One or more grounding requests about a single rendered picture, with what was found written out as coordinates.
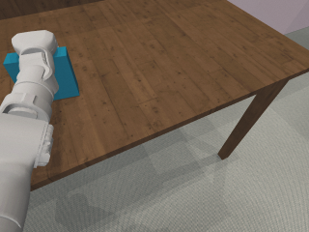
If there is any sponge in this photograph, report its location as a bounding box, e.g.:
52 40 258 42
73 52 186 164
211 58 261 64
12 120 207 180
3 46 80 101

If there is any table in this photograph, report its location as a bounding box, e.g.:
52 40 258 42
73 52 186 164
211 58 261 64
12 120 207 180
0 0 309 191

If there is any robot left upper arm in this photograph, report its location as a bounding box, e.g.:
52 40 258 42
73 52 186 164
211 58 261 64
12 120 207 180
0 113 54 232

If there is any left robot hand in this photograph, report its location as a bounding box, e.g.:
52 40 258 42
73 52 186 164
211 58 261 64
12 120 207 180
12 30 59 56

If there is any left robot forearm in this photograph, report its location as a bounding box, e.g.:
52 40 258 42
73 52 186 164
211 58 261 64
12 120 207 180
0 45 59 125

